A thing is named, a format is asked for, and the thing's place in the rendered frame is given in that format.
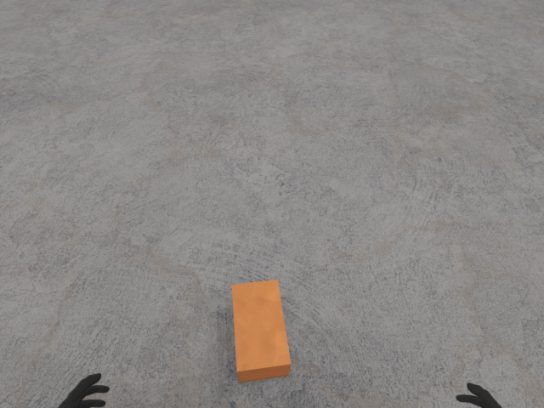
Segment carton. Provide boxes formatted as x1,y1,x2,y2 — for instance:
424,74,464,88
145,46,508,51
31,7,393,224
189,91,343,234
232,280,291,383

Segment robot right hand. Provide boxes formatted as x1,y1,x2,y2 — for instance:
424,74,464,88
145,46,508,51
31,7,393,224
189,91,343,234
456,382,502,408

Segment robot left hand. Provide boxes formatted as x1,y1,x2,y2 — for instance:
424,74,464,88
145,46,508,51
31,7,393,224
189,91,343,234
58,373,110,408

